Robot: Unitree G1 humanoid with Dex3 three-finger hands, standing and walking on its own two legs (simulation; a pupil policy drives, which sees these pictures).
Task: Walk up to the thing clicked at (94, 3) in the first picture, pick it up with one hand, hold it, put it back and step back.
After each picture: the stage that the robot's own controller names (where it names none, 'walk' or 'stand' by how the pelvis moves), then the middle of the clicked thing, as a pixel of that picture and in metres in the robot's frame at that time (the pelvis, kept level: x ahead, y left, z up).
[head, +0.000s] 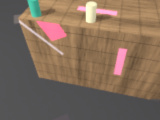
stand; (91, 12) +0.93 -0.03 -0.03
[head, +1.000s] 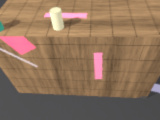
walk; (57, 19) +0.81 +0.20 -0.01
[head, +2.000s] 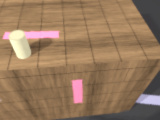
stand; (20, 44) +0.55 +0.29 +0.00
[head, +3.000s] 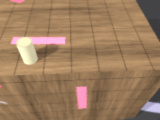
stand; (27, 51) +0.54 +0.27 -0.03
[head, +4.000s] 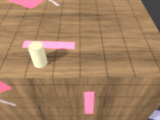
stand; (38, 54) +0.54 +0.24 -0.03
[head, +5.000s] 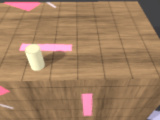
stand; (35, 57) +0.53 +0.25 -0.04
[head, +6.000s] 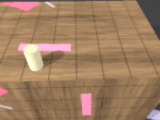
stand; (33, 57) +0.53 +0.25 -0.04
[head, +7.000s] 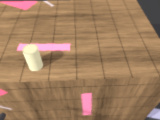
rise first; (33, 57) +0.52 +0.26 -0.03
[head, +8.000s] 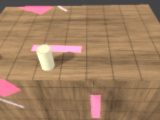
go down; (45, 57) +0.54 +0.24 -0.03
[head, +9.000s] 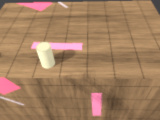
go down; (45, 55) +0.54 +0.24 -0.02
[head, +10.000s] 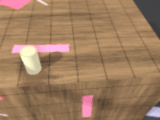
go down; (31, 60) +0.50 +0.22 -0.02
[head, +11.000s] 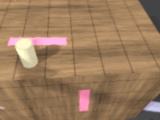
close in; (27, 53) +0.52 +0.23 -0.01
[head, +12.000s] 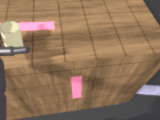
close; (12, 38) +0.54 +0.24 +0.03
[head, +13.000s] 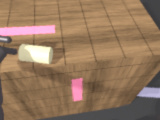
close; (36, 54) +0.49 +0.16 +0.00
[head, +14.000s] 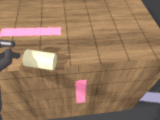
lift; (40, 59) +0.47 +0.16 -0.01
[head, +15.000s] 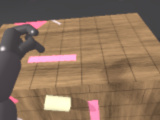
close; (57, 103) +0.40 +0.17 -0.13
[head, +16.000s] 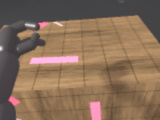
close; out of the picture +0.31 +0.04 -0.73
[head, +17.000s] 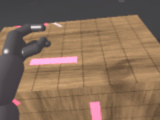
close; out of the picture +0.33 +0.04 -0.73
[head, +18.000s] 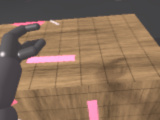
stand; out of the picture +0.34 +0.04 -0.73
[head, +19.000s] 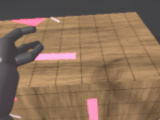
stand; out of the picture +0.35 +0.04 -0.73
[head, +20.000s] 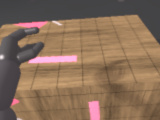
crouch; out of the picture +0.35 +0.04 -0.74
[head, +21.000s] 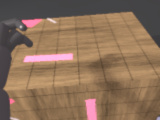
crouch; out of the picture +0.35 +0.04 -0.74
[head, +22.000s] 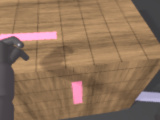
lower; out of the picture +0.35 +0.05 -0.72
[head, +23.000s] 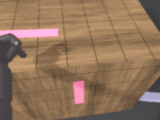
lower; out of the picture +0.33 +0.05 -0.70
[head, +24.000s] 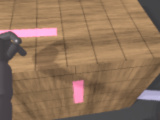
lower; out of the picture +0.32 +0.04 -0.70
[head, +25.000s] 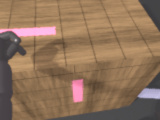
lower; out of the picture +0.31 +0.04 -0.70
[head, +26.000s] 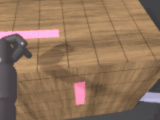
loosen; out of the picture +0.29 +0.04 -0.70
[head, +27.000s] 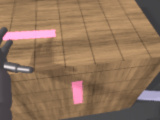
withdraw; out of the picture +0.28 +0.05 -0.70
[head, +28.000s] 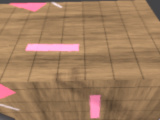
sink last; out of the picture +0.24 +0.04 -0.72
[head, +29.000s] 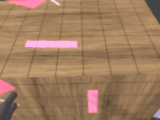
stand; out of the picture +0.25 +0.04 -0.73
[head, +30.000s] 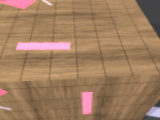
stand; out of the picture +0.22 +0.05 -0.74
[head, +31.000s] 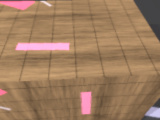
stand; out of the picture +0.22 +0.05 -0.74
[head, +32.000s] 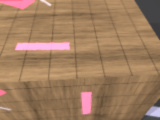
stand; out of the picture +0.21 +0.05 -0.74
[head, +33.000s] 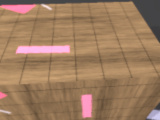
stand; out of the picture +0.20 +0.05 -0.74
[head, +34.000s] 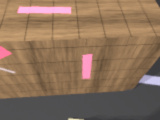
walk; out of the picture +0.35 +0.04 -0.72
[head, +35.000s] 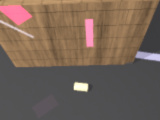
walk; (81, 86) +0.69 +0.07 -0.73
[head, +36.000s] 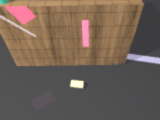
stand; (77, 84) +0.84 +0.08 -0.73
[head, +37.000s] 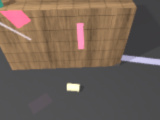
stand; (73, 87) +0.83 +0.10 -0.75
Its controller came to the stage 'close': yes
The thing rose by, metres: 0.01
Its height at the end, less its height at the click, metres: -0.71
